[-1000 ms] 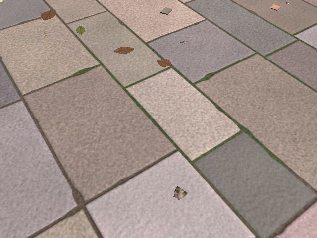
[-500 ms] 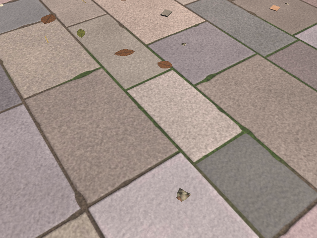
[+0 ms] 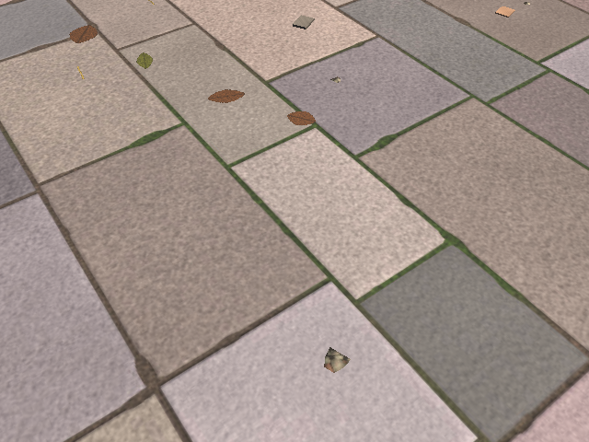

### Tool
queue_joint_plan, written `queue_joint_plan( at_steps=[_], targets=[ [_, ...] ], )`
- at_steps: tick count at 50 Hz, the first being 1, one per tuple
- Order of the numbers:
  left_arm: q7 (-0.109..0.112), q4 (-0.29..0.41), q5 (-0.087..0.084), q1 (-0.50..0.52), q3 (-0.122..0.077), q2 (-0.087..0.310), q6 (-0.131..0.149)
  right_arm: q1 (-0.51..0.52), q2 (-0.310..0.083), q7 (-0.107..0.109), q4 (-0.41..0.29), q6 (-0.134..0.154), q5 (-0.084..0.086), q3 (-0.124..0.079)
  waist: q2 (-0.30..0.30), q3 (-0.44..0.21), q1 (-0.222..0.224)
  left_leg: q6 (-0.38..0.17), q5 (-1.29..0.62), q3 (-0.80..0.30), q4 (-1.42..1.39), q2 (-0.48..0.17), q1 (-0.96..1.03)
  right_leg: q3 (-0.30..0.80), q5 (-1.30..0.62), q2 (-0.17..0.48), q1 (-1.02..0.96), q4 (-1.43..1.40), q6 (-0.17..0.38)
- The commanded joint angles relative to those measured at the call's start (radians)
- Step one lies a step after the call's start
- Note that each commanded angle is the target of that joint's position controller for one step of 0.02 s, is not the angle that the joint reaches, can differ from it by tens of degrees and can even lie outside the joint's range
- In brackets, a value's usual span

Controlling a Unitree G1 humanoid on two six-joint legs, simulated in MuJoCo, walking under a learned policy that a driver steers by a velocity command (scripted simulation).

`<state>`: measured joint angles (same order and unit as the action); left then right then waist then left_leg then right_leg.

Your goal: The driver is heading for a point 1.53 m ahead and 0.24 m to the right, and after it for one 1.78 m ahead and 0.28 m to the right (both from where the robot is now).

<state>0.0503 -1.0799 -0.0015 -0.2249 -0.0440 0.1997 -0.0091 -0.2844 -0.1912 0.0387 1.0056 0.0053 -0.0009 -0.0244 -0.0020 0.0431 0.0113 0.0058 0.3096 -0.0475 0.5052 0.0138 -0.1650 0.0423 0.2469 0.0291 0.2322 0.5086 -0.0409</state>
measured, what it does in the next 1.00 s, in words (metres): lifts its left foot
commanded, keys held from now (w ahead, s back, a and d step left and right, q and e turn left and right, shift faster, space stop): no key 0.62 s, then w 0.38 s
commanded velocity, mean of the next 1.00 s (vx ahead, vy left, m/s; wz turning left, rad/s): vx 0.10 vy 0.00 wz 0.00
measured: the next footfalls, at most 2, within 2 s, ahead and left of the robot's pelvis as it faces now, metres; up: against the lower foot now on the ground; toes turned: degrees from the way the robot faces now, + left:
left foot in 1.32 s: +0.43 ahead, +0.10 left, +0.00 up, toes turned +2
right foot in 1.72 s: +0.50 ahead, -0.12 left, +0.00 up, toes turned -1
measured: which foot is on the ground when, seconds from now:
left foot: down 0.00-0.88, up 0.90-1.00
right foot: down 0.00-1.00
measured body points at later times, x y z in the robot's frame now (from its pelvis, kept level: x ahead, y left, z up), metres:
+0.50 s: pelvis +0.00 +0.00 +0.00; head +0.01 +0.00 +0.45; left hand +0.01 +0.23 -0.16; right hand -0.01 -0.24 -0.16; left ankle -0.02 +0.13 -0.74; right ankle +0.02 -0.14 -0.74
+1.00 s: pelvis +0.08 -0.04 +0.00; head +0.09 -0.05 +0.45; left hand +0.02 +0.20 -0.14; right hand +0.10 -0.29 -0.15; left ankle +0.01 +0.10 -0.65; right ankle +0.02 -0.13 -0.74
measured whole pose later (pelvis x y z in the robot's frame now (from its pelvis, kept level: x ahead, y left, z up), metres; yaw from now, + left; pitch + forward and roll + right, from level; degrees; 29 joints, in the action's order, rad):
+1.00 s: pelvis +0.08 -0.04 +0.00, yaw +0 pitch +1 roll +0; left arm -0.01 -1.09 -0.01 -0.45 -0.03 0.18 0.12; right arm -0.34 -0.23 0.01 1.02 0.10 0.04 -0.03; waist 0.02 -0.02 0.03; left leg -0.07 0.36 -0.03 1.14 -0.01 -0.43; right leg -0.02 0.34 -0.03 0.13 0.46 0.04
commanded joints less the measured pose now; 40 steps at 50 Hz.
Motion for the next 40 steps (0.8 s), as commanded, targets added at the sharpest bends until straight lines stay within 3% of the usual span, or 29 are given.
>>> queue_joint_plan(
  at_steps=[1,31,32,34,36,38,40],
  targets=[
    [0.003,0.013,0.0,-0.035,-0.013,0.095,0.006,-0.051,-0.091,0.003,-0.011,0.007,0.0,-0.013,0.004,0.013,0.0,-0.014,-0.132,-0.006,-0.112,-0.016,-0.088,-0.017,-0.122,-0.007,-0.045,-0.069,0.019],
    [0.0,-0.021,-0.003,-0.098,0.014,0.066,0.007,-0.119,-0.062,0.004,0.067,0.004,0.004,0.009,0.001,0.03,-0.007,-0.007,-0.115,0.012,-0.108,-0.01,-0.101,-0.021,-0.106,-0.017,-0.021,-0.07,0.028],
    [0.001,-0.032,-0.002,-0.117,0.018,0.054,0.006,-0.14,-0.051,0.005,0.079,0.003,0.003,0.012,0.004,0.006,-0.007,-0.01,-0.017,0.022,-0.114,0.0,-0.092,-0.034,-0.011,-0.029,-0.033,-0.07,0.03],
    [0.005,-0.03,-0.012,-0.122,0.011,0.069,0.004,-0.138,-0.084,0.012,0.073,-0.002,0.014,0.001,0.024,0.049,-0.01,-0.045,0.308,0.012,-0.111,0.008,-0.143,-0.064,0.308,-0.066,0.03,-0.028,0.051],
    [0.002,-0.01,-0.014,-0.103,0.011,0.066,0.021,-0.144,-0.1,0.013,0.057,0.009,0.021,-0.005,0.042,0.126,-0.019,-0.091,0.479,-0.061,-0.143,-0.042,-0.203,-0.044,0.428,-0.053,0.121,-0.002,0.078],
    [-0.011,0.009,-0.017,-0.082,0.015,0.039,0.054,-0.188,-0.124,0.006,0.059,0.031,0.031,-0.016,0.099,0.136,-0.039,-0.142,0.5,-0.185,-0.196,-0.124,-0.152,-0.057,0.325,-0.053,0.187,0.084,0.078],
    [-0.029,0.028,-0.022,-0.069,0.021,0.009,0.085,-0.205,-0.171,-0.003,0.057,0.043,0.036,-0.033,0.197,0.129,-0.039,-0.211,0.537,-0.369,-0.285,-0.248,-0.117,-0.097,0.193,-0.061,0.214,0.224,0.082]
  ],
)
